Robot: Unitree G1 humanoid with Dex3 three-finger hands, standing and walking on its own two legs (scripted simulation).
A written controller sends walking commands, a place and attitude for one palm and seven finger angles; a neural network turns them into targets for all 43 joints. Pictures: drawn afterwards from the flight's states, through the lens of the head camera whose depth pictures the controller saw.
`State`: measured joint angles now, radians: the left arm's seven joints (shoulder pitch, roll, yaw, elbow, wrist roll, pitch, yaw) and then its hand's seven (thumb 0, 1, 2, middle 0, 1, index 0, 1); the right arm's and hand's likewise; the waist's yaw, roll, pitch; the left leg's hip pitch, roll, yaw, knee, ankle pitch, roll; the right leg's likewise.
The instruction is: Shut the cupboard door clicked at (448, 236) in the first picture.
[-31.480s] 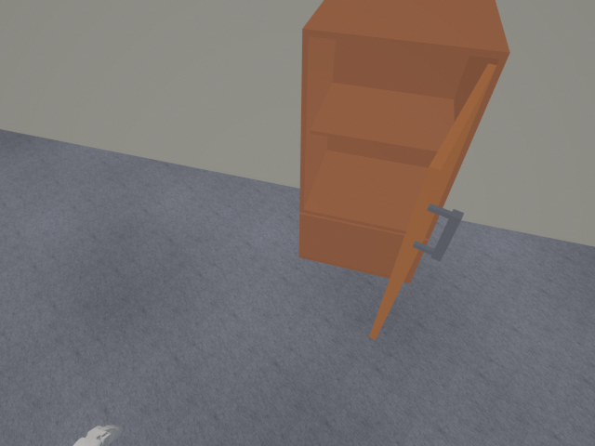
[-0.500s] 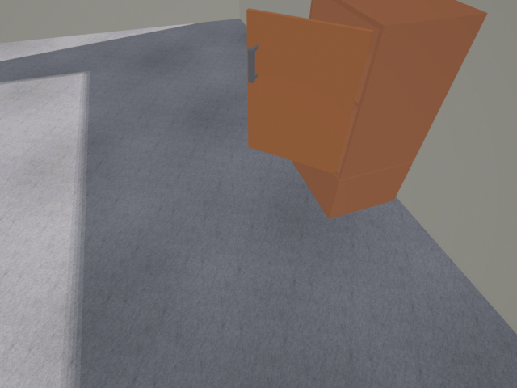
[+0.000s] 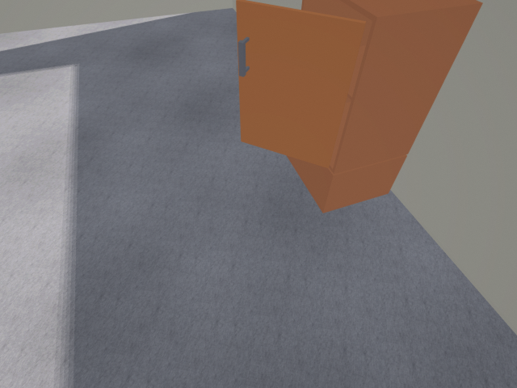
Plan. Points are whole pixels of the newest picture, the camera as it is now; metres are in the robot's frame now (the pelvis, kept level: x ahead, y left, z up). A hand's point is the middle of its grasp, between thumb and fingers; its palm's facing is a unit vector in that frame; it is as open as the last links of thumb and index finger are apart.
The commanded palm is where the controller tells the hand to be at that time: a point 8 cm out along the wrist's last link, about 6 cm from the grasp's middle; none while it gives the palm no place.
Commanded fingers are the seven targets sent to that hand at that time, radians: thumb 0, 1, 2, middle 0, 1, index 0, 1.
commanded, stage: look to check the result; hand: left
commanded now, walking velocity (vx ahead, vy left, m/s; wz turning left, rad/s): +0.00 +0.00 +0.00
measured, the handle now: (244, 56) +1.17 +0.10 -0.05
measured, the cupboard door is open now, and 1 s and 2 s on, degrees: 45 45 45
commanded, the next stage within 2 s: walk to a spot facing it in 0.24 s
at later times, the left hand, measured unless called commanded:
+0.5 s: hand out of the picture +0.04 +0.18 -0.18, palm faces +0.03 -0.98 -0.20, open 7.4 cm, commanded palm none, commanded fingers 0.00 0.90 0.90 -0.20 -0.30 -0.20 -0.30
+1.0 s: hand (105, 349) +0.21 +0.30 -0.16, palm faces +0.29 -0.93 -0.22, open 7.4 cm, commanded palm none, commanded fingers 0.00 0.90 0.90 -0.20 -0.30 -0.20 -0.30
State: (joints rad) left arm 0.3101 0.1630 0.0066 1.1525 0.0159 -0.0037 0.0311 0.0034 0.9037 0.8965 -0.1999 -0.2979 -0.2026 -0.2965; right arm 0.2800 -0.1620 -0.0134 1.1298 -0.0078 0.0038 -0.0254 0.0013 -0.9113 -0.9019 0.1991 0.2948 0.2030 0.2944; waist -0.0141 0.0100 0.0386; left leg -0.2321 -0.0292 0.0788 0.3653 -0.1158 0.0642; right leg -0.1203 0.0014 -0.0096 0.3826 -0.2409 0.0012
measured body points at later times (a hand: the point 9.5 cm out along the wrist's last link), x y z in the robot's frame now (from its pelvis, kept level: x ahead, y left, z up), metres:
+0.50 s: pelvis +0.03 -0.01 +0.00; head +0.04 +0.00 +0.45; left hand +0.03 +0.23 -0.16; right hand +0.05 -0.24 -0.16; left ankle +0.06 +0.08 -0.74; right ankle -0.02 -0.12 -0.74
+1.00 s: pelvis +0.16 +0.06 +0.00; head +0.20 +0.09 +0.44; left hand +0.20 +0.35 -0.14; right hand +0.22 -0.17 -0.15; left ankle +0.12 +0.14 -0.74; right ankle +0.27 -0.08 -0.68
